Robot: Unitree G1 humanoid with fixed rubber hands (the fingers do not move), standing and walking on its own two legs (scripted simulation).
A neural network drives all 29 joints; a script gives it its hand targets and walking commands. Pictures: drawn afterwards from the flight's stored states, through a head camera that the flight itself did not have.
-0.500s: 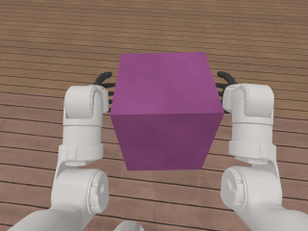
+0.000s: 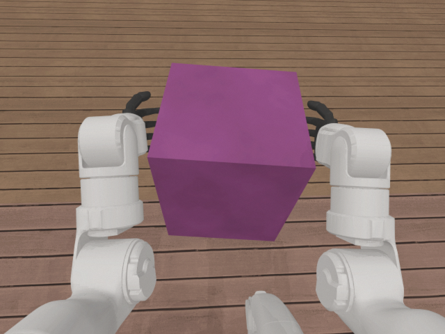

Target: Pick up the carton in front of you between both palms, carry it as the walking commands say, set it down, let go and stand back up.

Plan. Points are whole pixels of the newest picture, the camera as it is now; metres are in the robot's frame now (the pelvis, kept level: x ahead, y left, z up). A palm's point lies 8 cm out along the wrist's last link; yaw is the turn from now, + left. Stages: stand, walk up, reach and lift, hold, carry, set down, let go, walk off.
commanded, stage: carry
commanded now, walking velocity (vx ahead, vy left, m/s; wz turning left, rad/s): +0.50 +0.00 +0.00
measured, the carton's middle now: (227, 159) +0.39 -0.02 +0.08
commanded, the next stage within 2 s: none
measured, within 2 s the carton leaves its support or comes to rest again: neither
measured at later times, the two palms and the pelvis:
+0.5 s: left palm (130, 8) +0.69 +0.16 +0.21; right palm (272, 2) +0.71 -0.14 +0.21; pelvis +0.32 -0.02 +0.03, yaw +1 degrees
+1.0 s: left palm out of the picture +1.03 +0.13 +0.24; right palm out of the picture +1.03 -0.17 +0.24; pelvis +0.65 -0.02 +0.06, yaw +0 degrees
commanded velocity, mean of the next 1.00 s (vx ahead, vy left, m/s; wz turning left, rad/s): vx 0.50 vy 0.00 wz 0.00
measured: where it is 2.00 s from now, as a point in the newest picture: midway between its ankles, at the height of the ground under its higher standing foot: (203, 121)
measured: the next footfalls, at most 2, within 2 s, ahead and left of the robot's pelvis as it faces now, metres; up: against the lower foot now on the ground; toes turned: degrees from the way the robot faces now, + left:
right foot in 0.16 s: +0.30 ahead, -0.12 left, +0.03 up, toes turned -7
left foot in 0.56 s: +0.56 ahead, +0.09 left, +0.06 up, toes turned +7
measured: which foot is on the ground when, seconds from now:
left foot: down 0.00-0.16, up 0.18-0.54, down 0.56-0.96, up 0.98-1.00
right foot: up 0.00-0.14, down 0.16-0.56, up 0.58-0.94, down 0.96-1.00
